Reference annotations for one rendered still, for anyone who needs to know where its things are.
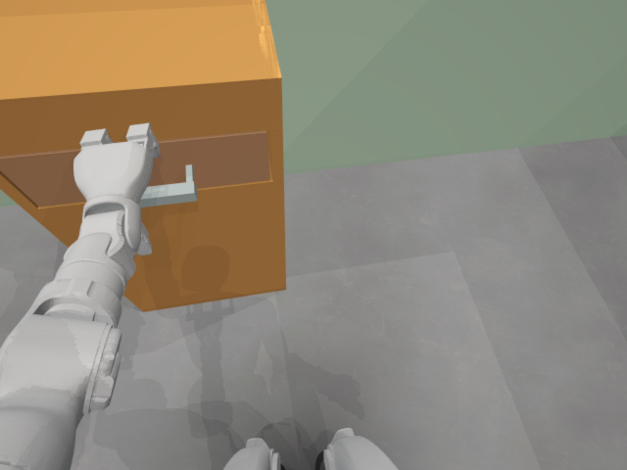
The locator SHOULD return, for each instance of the cabinet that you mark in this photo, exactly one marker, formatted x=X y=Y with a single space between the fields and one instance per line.
x=190 y=68

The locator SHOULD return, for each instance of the drawer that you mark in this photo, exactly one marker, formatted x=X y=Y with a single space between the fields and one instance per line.
x=217 y=160

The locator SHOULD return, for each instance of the left robot forearm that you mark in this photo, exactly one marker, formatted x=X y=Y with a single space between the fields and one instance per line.
x=93 y=276

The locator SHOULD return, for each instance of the robot left thigh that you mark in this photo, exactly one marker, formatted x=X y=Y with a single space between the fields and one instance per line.
x=254 y=458

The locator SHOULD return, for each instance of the robot left hand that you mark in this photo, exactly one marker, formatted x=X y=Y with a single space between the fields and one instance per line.
x=105 y=168

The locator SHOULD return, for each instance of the right robot shin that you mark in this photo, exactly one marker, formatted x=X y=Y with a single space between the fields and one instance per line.
x=343 y=433

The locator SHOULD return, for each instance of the handle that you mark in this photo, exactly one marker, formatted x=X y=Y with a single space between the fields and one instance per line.
x=171 y=193

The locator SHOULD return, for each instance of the robot left upper arm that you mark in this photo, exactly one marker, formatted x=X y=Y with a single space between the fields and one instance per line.
x=57 y=370

